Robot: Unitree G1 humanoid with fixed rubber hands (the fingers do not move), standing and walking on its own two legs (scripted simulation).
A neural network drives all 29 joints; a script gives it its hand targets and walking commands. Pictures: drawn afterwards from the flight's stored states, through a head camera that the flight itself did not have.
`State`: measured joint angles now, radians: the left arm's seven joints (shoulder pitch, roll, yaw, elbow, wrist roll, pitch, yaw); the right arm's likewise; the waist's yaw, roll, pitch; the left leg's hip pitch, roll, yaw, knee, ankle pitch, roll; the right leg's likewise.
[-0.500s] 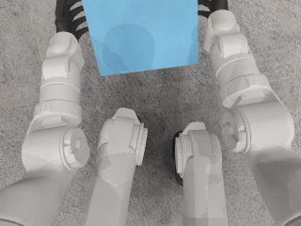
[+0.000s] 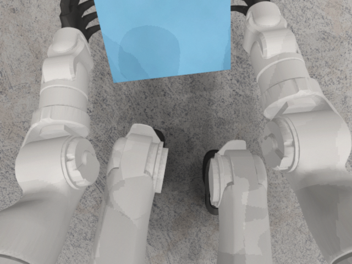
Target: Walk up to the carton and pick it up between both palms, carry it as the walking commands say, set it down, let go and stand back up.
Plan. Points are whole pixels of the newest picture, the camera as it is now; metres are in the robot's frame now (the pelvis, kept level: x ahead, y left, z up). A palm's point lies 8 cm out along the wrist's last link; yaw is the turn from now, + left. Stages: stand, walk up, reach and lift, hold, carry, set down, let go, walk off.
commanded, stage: set down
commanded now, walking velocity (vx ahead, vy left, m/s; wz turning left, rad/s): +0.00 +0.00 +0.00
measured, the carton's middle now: (167, 25) +0.53 +0.10 -0.25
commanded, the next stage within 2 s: none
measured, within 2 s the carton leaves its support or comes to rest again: rests again in 1.20 s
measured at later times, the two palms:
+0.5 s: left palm (78, 27) +0.49 +0.25 -0.16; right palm (254, 5) +0.56 -0.06 -0.16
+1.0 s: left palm (78, 26) +0.49 +0.26 -0.17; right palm (253, 4) +0.57 -0.06 -0.17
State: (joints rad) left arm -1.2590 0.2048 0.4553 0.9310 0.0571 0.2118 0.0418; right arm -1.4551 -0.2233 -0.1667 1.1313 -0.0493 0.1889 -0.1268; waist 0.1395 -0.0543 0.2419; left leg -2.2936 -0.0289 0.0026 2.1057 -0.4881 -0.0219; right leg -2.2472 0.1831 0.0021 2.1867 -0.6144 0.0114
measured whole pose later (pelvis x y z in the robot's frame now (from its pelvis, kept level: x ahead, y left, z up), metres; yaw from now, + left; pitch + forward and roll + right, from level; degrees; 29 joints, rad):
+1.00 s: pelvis +0.01 +0.00 -0.01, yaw +1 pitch +40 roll +2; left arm -1.27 0.22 0.48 0.99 0.03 0.12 0.00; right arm -1.44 -0.22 -0.19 1.10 -0.08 0.12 -0.09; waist 0.14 -0.03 0.25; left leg -2.32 -0.01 0.02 2.16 -0.53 -0.01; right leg -2.27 0.13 -0.02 2.24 -0.66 -0.01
